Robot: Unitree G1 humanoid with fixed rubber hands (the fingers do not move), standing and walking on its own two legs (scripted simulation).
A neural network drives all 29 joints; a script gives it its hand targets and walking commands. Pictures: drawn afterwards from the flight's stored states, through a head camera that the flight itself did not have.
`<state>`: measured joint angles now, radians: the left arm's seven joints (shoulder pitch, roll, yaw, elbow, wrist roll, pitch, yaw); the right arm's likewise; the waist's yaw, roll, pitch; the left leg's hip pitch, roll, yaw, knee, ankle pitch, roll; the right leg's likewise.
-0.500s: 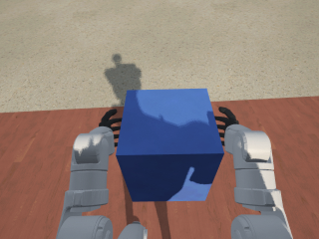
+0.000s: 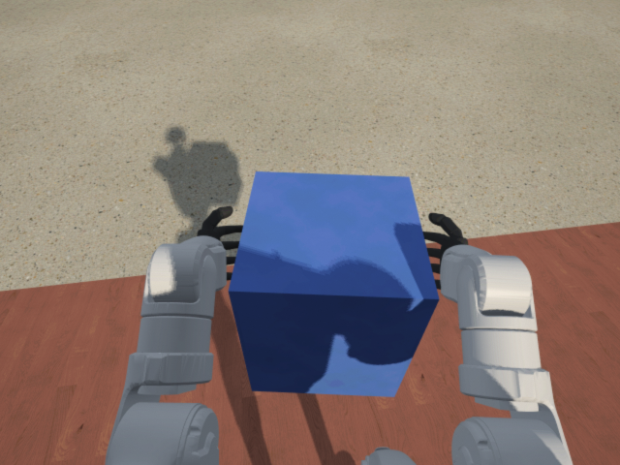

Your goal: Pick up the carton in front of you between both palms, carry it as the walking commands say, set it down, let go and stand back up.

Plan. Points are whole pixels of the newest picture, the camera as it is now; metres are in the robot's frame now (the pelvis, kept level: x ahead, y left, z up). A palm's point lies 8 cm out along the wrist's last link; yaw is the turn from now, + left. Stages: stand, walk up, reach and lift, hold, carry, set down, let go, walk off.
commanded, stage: carry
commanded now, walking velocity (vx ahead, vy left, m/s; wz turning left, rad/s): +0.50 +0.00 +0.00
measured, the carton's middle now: (327, 288) +0.36 -0.01 +0.02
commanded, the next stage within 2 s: none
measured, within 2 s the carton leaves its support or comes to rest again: neither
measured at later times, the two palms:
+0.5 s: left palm (243, 155) +0.63 +0.13 +0.04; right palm (400, 148) +0.66 -0.17 +0.04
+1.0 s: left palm (244, 86) +0.95 +0.16 +0.00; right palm (366, 88) +0.94 -0.14 +0.01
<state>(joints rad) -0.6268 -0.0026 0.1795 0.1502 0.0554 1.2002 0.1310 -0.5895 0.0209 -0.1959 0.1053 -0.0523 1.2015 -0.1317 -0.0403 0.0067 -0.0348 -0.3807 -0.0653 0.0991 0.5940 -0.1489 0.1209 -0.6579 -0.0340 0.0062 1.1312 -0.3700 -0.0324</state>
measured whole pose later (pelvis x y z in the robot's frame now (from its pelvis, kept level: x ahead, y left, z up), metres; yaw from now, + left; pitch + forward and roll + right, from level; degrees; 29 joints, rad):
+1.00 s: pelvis +0.60 +0.01 -0.10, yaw +0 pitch +4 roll -1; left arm -0.63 0.01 0.17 0.18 0.04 1.20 0.12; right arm -0.60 0.02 -0.19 0.13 -0.07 1.21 -0.13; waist -0.02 0.01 -0.07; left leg -0.44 -0.07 0.10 0.63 -0.11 0.12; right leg -0.54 0.01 -0.01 1.26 -0.46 -0.05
